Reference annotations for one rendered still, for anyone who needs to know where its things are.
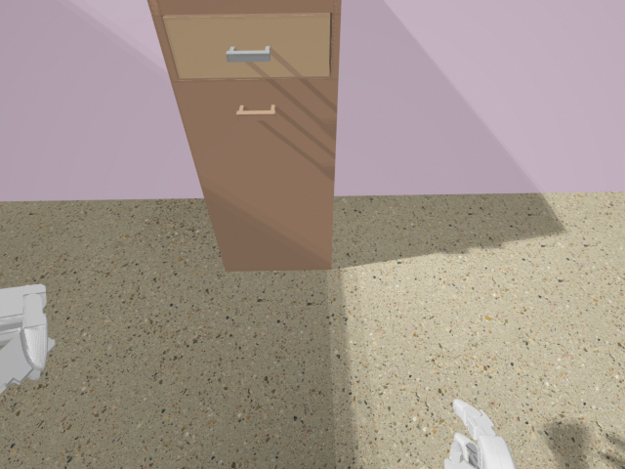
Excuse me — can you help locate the right robot hand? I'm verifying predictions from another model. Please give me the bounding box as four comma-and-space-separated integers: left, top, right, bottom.
444, 399, 517, 469

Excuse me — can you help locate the drawer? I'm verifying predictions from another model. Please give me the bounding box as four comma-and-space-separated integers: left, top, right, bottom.
163, 13, 330, 78

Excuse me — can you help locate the handle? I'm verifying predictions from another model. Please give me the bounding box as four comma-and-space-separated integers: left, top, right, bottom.
236, 110, 275, 121
226, 46, 271, 63

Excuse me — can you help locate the left robot hand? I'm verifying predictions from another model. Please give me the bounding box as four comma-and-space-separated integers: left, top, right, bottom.
0, 283, 55, 395

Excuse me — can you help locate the cabinet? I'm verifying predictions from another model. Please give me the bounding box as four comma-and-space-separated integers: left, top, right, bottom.
147, 0, 342, 272

